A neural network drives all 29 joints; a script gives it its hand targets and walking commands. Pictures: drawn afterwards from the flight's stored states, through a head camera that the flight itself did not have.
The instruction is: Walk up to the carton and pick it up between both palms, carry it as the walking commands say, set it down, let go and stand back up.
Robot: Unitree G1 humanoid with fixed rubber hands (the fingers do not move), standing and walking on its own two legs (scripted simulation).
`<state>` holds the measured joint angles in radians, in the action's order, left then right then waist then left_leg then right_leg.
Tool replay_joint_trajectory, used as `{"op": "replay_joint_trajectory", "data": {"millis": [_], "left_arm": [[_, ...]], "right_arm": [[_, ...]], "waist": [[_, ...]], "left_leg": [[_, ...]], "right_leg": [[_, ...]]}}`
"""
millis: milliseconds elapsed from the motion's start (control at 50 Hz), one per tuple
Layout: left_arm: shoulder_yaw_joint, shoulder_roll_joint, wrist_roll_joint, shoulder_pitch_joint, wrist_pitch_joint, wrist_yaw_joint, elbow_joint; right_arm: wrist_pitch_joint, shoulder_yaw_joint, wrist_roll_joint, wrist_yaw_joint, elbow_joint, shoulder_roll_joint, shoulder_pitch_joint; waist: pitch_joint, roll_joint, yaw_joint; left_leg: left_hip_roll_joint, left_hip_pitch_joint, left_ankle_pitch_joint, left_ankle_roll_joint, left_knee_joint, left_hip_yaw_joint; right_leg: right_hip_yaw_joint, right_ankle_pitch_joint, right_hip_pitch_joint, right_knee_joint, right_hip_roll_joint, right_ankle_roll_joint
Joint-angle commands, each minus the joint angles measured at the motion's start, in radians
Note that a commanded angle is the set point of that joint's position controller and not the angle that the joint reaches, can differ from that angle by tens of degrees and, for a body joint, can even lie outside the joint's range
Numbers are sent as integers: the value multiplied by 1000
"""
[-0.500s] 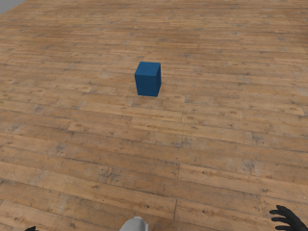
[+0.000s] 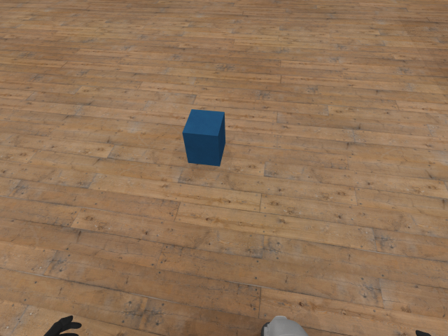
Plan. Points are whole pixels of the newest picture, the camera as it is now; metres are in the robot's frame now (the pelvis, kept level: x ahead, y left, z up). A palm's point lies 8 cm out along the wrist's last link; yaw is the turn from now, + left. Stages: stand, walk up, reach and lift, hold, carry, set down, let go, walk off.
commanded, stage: walk up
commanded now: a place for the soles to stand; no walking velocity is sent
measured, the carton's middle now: (205, 138) +1.26 +0.08 -0.64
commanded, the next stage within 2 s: none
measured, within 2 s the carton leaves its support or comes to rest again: neither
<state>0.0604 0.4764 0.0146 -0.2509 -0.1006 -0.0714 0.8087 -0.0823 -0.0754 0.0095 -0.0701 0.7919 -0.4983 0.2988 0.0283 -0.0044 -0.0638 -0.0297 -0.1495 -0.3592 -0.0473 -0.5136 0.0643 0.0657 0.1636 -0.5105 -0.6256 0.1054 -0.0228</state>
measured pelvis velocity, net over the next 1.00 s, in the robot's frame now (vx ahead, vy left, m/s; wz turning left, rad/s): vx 0.41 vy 0.07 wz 0.04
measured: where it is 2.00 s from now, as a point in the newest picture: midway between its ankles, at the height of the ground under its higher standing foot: (200, 217)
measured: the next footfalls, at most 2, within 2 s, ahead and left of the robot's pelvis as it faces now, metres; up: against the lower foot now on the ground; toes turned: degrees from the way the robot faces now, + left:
right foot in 0.04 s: +0.19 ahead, -0.13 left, +0.00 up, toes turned -6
left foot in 0.42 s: +0.32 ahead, +0.16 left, +0.00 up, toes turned +7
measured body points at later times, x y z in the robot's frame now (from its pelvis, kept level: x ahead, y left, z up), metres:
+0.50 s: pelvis +0.22 +0.05 -0.01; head +0.22 +0.07 +0.44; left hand +0.25 +0.41 -0.10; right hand +0.39 -0.29 -0.06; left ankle +0.29 +0.16 -0.73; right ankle +0.17 -0.11 -0.69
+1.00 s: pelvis +0.41 +0.07 +0.00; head +0.42 +0.05 +0.45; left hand +0.50 +0.43 -0.06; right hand +0.52 -0.26 -0.10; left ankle +0.45 +0.21 -0.70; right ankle +0.46 -0.06 -0.73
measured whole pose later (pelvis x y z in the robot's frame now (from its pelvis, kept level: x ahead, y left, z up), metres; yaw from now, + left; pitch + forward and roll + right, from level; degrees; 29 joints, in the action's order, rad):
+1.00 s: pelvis +0.41 +0.07 +0.00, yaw +3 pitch -2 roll -1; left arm 0.09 0.51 0.01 -0.27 -0.10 -0.04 0.74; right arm -0.07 -0.06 0.02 -0.06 0.79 -0.48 0.28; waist 0.05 0.05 0.01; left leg 0.07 -0.47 -0.38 -0.01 -0.89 0.01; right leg 0.10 0.24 -0.30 -0.57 0.05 -0.02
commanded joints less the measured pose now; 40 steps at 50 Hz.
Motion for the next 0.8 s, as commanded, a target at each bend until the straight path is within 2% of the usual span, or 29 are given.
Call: {"op": "replay_joint_trajectory", "data": {"millis": [0,20,40,60,80,100,120,140,160,180,220,260,340,380,400,420,440,460,480,500,520,540,560,600,700,740,760,780], "left_arm": [[61,162,-1,-23,-21,5,-33],[74,185,0,-113,-25,17,-8],[95,245,3,-269,-33,32,11],[110,346,-12,-280,-35,42,-17],[108,346,-26,-209,-31,46,-39],[99,308,-26,-140,-27,48,-59],[91,278,-24,-95,-26,51,-72],[85,260,-18,-61,-26,50,-83],[80,243,-12,-41,-27,45,-92],[81,247,-7,-49,-30,40,-92],[84,266,-3,-59,-33,32,-93],[84,280,-1,-45,-30,27,-99],[75,291,-4,-17,-19,25,-96],[56,257,-3,-23,-11,27,-87],[39,218,-3,-46,-7,31,-84],[17,156,-13,-62,-5,32,-103],[13,160,-14,-46,-2,40,-111],[25,224,-13,-51,2,50,-84],[32,235,-21,-84,0,47,-57],[35,227,-19,-118,-2,43,-40],[37,223,-15,-139,-3,38,-28],[39,215,-11,-142,-1,30,-19],[39,200,-8,-120,2,24,-25],[39,181,-5,-56,6,15,-43],[49,148,-2,21,4,1,-53],[55,139,-3,11,2,2,-49],[64,149,-4,-27,-1,7,-36],[78,178,-3,-111,-5,18,-14]], "right_arm": [[-8,-39,-4,11,-67,-186,-77],[-10,-25,-2,16,-71,-157,-62],[-17,-7,-1,22,-95,-104,-60],[-14,1,-4,28,-105,-98,-20],[-3,-16,-11,37,-76,-179,-53],[-2,-28,-13,32,-60,-205,-51],[-1,-30,-9,25,-57,-199,-54],[1,-32,1,17,-43,-190,-40],[5,-32,12,6,-19,-175,-14],[11,-31,18,-6,-16,-159,-9],[18,-29,21,-24,-32,-135,-62],[19,-33,18,-37,-44,-127,-115],[13,-46,5,-43,-32,-129,-133],[2,-57,13,-33,-14,-149,-81],[-6,-67,17,-20,11,-173,-3],[-16,-88,24,-1,19,-252,91],[-19,-105,2,10,7,-331,112],[-18,-92,-14,19,-10,-294,40],[-15,-73,-18,23,-19,-251,-1],[-15,-60,-15,26,-32,-217,-33],[-17,-55,-12,27,-45,-203,-60],[-18,-53,-5,26,-48,-201,-61],[-20,-54,0,25,-48,-206,-39],[-25,-56,5,23,-52,-212,-12],[-16,-52,1,20,-66,-211,-20],[-7,-48,-4,20,-71,-210,-29],[-4,-40,-5,23,-74,-191,-21],[-6,-25,-4,28,-82,-158,-10]], "waist": [[-14,53,75],[-60,-11,122],[-151,-190,201],[-197,-294,188],[-140,-109,168],[-82,-76,139],[-32,-71,115],[8,-87,92],[13,-114,79],[4,-129,76],[4,-146,83],[10,-158,86],[24,-143,72],[12,-74,35],[-35,15,-1],[-87,272,-57],[-79,306,-75],[-52,122,-36],[-15,85,6],[10,113,35],[8,146,48],[1,170,48],[-4,182,38],[2,173,17],[13,149,19],[10,115,45],[-6,67,73],[-47,-3,120]], "left_leg": [[214,-200,121,-146,81,-159],[170,-268,259,-115,-92,-112],[92,-385,263,-64,-439,-39],[-17,-614,-180,-19,-660,-51],[45,-620,-121,-10,-734,-204],[96,-611,-36,-2,-725,-195],[136,-599,0,12,-658,-183],[149,-558,5,29,-561,-162],[146,-481,21,43,-492,-127],[139,-424,29,53,-431,-101],[139,-372,57,58,-323,-71],[130,-328,112,55,-225,-41],[92,-182,164,46,-104,3],[59,-55,106,23,-54,9],[48,79,32,3,-3,-21],[244,222,-264,-63,177,-372],[406,242,-447,-179,319,-719],[415,166,-369,-220,285,-661],[373,102,-236,-216,252,-543],[332,52,-131,-198,251,-429],[303,1,-33,-181,240,-346],[282,-33,58,-179,227,-292],[281,-44,102,-190,228,-265],[292,-38,126,-208,239,-248],[253,-83,122,-174,205,-169],[246,-125,143,-153,140,-142],[230,-178,175,-132,61,-117],[195,-251,273,-102,-94,-79]], "right_leg": [[26,-44,290,86,-51,-28],[14,15,468,111,-66,-54],[-203,109,661,174,96,-111],[-688,320,731,339,387,-231],[-680,429,622,360,363,-264],[-553,425,538,363,316,-261],[-447,376,459,384,285,-242],[-344,293,384,391,243,-216],[-246,192,315,385,203,-205],[-193,159,276,383,187,-207],[-149,230,236,397,181,-212],[-132,326,206,411,175,-198],[-108,371,143,379,178,-173],[-59,363,93,240,147,-149],[-14,267,50,61,107,-127],[87,246,-135,-302,-8,-59],[-9,351,-293,-490,-93,-22],[-143,275,-285,-539,-31,-13],[-147,222,-249,-516,-1,-4],[-133,192,-215,-453,26,3],[-120,176,-153,-372,44,12],[-94,172,-98,-313,37,21],[-72,167,-73,-272,30,26],[-48,135,-68,-201,28,26],[16,30,57,-30,-28,4],[37,-2,171,53,-60,-11],[31,-5,291,92,-75,-25],[-4,50,459,121,-78,-54]]}}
